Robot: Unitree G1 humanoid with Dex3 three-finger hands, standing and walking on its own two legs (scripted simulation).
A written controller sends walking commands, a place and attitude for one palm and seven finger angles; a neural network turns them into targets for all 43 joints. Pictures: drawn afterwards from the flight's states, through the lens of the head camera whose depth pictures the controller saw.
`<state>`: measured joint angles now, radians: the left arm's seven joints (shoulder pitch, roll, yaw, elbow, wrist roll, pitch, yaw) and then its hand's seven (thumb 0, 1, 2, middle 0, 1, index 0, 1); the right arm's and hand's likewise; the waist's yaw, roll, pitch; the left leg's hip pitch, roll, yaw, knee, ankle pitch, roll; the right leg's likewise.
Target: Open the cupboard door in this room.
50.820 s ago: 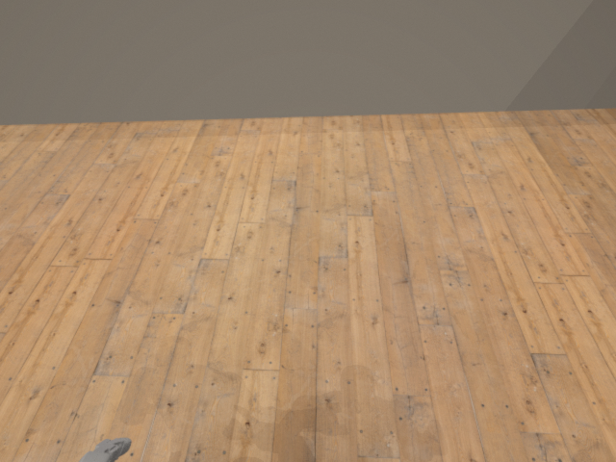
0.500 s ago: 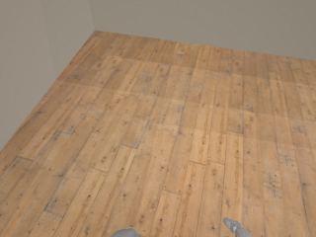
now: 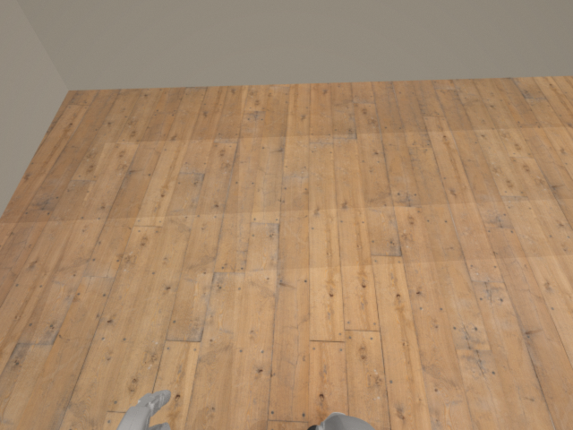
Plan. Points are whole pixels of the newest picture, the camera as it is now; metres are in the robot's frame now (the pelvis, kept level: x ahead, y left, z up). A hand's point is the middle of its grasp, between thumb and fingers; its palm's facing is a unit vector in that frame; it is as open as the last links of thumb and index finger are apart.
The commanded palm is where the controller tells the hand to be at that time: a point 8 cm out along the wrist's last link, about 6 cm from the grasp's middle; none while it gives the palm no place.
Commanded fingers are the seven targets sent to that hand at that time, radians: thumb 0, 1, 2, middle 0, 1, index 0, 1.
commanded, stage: turn to face it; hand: left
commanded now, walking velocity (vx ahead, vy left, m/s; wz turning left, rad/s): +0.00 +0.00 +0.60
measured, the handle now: out of the picture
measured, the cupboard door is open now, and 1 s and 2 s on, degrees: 45 45 45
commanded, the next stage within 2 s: none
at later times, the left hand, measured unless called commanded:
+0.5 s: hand out of the picture +0.14 +0.24 -0.18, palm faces +0.26 -0.95 -0.20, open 7.3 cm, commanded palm none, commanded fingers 0.00 0.90 0.90 -0.20 -0.30 -0.20 -0.30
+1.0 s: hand (168, 410) +0.17 +0.18 -0.13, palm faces +0.49 -0.82 -0.29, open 7.3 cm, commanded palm none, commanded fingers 0.00 0.90 0.90 -0.20 -0.30 -0.20 -0.30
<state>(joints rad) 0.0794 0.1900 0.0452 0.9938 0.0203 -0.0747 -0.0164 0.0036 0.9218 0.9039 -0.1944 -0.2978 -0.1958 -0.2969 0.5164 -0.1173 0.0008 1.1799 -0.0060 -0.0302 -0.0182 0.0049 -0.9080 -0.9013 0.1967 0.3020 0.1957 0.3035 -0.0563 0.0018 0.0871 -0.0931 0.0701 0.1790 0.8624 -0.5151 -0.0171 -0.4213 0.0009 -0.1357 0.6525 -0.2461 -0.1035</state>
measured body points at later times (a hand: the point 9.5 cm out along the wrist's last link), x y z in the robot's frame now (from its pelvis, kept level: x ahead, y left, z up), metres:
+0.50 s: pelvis +0.13 +0.03 +0.00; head +0.17 +0.07 +0.44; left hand +0.13 +0.29 -0.16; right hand +0.28 -0.20 -0.13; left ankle +0.17 +0.12 -0.72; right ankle +0.08 -0.10 -0.65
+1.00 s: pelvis +0.19 -0.03 +0.02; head +0.25 -0.04 +0.46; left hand +0.14 +0.23 -0.11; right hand +0.38 -0.22 -0.15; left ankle +0.12 +0.09 -0.64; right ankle +0.21 -0.13 -0.72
